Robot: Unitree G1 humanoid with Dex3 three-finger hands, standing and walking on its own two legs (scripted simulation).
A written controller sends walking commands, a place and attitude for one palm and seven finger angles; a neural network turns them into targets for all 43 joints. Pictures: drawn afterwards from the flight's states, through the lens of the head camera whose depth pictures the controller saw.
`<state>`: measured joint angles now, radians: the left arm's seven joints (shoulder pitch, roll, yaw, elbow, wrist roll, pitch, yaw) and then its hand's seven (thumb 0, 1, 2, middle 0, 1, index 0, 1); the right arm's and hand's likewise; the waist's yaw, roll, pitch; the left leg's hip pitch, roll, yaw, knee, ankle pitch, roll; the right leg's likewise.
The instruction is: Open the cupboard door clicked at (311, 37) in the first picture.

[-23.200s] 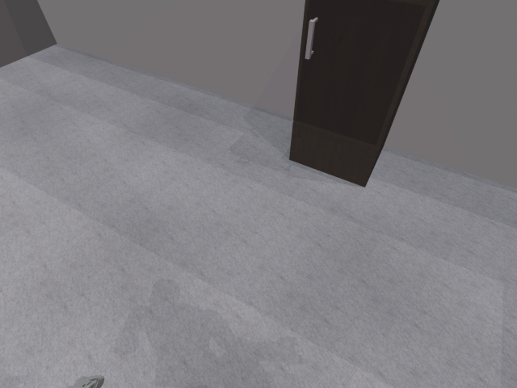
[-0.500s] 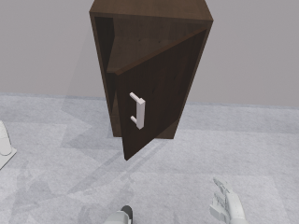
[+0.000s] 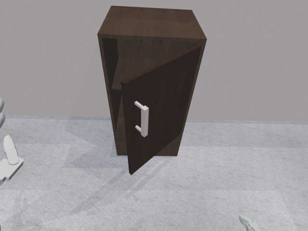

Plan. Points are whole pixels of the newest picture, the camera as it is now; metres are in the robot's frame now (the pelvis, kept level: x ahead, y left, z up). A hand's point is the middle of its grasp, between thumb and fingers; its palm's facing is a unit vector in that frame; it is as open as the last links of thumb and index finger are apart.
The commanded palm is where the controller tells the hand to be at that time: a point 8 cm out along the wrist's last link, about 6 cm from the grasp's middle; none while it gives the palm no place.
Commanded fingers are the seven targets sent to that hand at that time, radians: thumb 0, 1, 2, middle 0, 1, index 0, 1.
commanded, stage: stop stepping back and stand still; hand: left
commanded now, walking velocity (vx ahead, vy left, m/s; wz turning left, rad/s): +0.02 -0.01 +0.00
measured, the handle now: (141, 119) +0.51 +0.08 -0.03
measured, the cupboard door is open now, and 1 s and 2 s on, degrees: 44 44 44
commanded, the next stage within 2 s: let the arm hang, fingers relaxed in 0.10 s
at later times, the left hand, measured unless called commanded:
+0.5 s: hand out of the picture +0.07 +0.16 -0.16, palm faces +0.10 -0.98 -0.16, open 7.0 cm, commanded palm none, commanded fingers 0.00 0.90 0.90 -0.20 -0.30 -0.20 -0.30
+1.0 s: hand out of the picture -0.04 +0.15 -0.16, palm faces +0.07 -0.98 -0.18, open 7.3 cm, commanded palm none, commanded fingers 0.00 0.90 0.90 -0.20 -0.30 -0.20 -0.30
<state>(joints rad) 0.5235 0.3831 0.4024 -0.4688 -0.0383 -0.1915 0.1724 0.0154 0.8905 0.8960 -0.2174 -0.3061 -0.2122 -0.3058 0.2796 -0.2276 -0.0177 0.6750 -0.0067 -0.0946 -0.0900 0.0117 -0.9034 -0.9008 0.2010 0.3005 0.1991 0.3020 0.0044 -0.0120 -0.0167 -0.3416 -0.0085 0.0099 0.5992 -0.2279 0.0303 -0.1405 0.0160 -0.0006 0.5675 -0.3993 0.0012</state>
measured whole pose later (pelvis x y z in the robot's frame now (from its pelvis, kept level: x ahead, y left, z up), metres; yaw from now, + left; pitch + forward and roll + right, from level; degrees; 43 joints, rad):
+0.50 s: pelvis +0.00 -0.01 +0.00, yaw +1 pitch -2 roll +0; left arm 0.26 0.15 0.05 0.87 0.00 0.05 0.04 -0.02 0.98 0.89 -0.21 -0.30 -0.20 -0.30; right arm 0.21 -0.20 0.00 0.95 -0.03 0.02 -0.02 0.01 -0.91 -0.90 0.20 0.30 0.20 0.30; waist -0.02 -0.04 0.04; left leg -0.31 -0.02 -0.01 0.56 -0.22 0.01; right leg -0.16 0.02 -0.06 0.55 -0.36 -0.03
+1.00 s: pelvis -0.01 +0.00 +0.01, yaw +0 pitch -2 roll +0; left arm 0.32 0.11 0.00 1.16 0.00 0.01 0.04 0.01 0.92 0.90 -0.20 -0.30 -0.20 -0.30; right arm 0.28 -0.12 0.00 1.15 -0.02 0.02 -0.04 0.01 -0.92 -0.90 0.20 0.30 0.20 0.30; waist 0.00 0.02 0.05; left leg -0.23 -0.02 0.01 0.43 -0.15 0.03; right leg -0.10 0.01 -0.04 0.43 -0.29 -0.02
